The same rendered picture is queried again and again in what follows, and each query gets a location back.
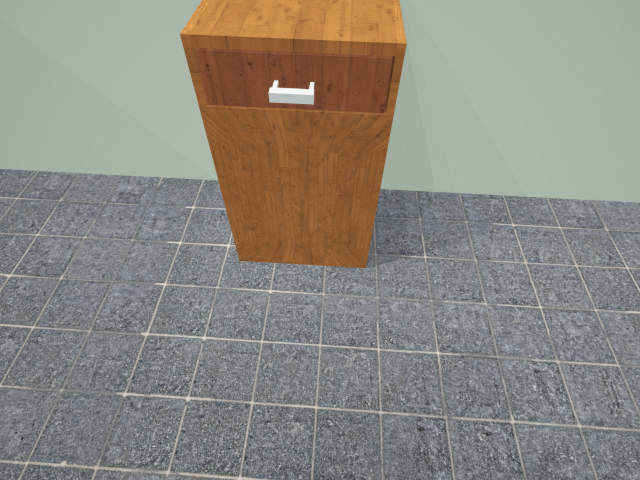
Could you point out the cabinet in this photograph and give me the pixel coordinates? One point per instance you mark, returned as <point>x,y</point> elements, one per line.
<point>299,186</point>

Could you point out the handle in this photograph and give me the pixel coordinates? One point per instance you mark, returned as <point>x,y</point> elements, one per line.
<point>291,95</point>

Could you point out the drawer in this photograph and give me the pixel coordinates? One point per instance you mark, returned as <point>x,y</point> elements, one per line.
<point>342,82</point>

